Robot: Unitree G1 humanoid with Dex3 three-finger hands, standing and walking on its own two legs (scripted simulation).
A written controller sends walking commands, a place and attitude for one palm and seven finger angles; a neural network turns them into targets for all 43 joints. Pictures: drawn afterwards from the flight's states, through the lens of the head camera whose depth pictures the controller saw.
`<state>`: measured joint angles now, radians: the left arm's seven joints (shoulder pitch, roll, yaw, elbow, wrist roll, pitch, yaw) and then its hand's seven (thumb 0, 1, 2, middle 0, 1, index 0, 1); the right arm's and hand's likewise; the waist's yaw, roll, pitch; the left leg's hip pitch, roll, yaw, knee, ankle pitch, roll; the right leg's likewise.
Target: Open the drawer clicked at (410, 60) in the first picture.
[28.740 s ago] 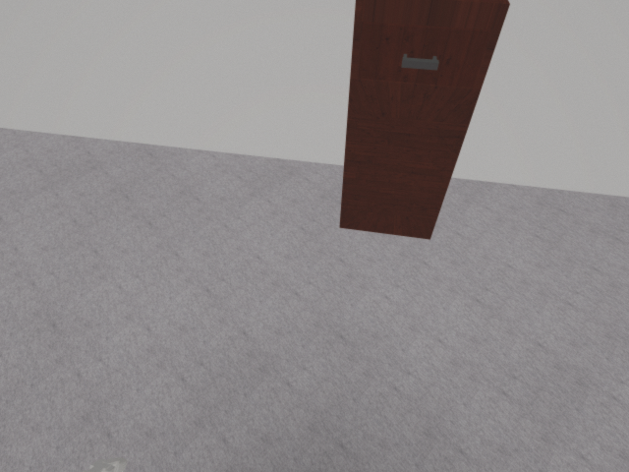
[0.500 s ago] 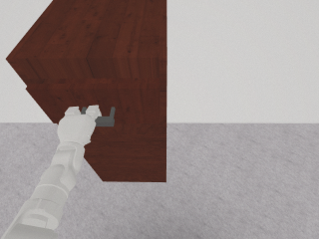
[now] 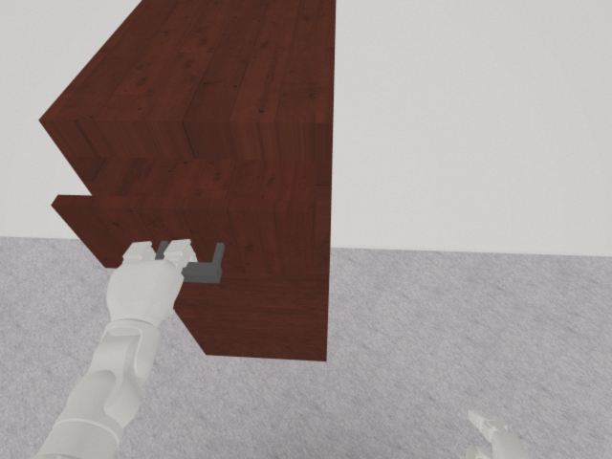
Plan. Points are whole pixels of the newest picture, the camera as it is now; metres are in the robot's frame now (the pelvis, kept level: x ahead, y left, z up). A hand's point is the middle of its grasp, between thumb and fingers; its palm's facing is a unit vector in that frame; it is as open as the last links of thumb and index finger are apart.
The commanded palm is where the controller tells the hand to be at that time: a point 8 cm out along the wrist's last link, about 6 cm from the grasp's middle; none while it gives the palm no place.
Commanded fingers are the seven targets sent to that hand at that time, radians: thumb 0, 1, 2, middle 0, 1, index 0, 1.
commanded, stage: pull the drawer open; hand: left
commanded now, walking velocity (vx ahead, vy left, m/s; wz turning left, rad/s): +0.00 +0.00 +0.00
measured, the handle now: (187, 260) +0.38 +0.20 +0.03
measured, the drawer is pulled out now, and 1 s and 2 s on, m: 0.09 0.22 0.30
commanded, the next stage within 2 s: open the thumb to release the handle in 1.74 s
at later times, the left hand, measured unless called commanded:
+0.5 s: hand (150, 350) +0.25 +0.23 +0.01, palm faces -0.01 -0.08 -1.00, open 5.6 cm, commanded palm +0.21 +0.22 +0.06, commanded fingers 0.00 0.90 0.90 -0.40 -1.35 -0.40 -1.35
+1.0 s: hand (133, 401) +0.19 +0.23 +0.01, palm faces +0.00 -0.09 -1.00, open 5.5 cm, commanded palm +0.16 +0.23 +0.06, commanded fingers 0.00 0.90 0.90 -0.40 -1.35 -0.40 -1.35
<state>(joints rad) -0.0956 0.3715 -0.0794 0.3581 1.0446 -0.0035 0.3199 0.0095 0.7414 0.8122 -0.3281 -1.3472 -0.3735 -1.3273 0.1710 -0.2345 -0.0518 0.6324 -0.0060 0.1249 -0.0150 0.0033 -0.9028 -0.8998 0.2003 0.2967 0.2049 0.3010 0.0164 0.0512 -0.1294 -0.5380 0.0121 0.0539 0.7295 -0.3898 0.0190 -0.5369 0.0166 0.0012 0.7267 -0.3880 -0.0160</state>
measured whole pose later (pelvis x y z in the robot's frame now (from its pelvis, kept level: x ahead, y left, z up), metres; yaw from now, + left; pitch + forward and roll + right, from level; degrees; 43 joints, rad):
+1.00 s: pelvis -0.02 -0.01 -0.01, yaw +0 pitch +8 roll +1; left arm 0.37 0.37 -0.05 -0.03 1.04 -0.03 0.37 0.01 0.73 0.82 -0.34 -1.32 -0.40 -1.34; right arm 0.11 -0.21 -0.02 0.61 -0.04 0.08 -0.01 0.01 -0.90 -0.90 0.20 0.30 0.20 0.30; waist 0.07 0.05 -0.10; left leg -0.52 0.01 0.05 0.79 -0.40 0.01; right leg -0.53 0.02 0.00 0.81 -0.41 -0.03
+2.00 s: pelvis -0.02 -0.01 -0.03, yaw +0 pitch +11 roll +1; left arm 0.71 0.45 0.07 -0.23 0.99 -0.12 0.47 -0.02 0.65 0.78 -0.38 -1.32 -0.40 -1.33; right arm 0.14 -0.23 -0.02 0.54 -0.05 0.11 0.02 0.01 -0.90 -0.90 0.20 0.30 0.20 0.30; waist 0.08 0.05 -0.13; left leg -0.65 0.02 0.05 0.92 -0.46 0.01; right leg -0.65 0.02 0.00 0.94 -0.47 -0.03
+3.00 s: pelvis -0.02 +0.00 -0.02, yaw +0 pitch +9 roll -1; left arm 0.70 0.45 0.01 -0.31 0.97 -0.06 0.37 0.00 -0.49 0.30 -0.32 -1.20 -0.41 -1.23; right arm 0.17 -0.23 0.00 0.53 -0.04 0.07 0.02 0.01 -0.90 -0.90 0.20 0.30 0.20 0.30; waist 0.08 0.07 -0.13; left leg -0.59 0.02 0.04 0.88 -0.45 0.02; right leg -0.58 0.02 0.00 0.87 -0.44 -0.01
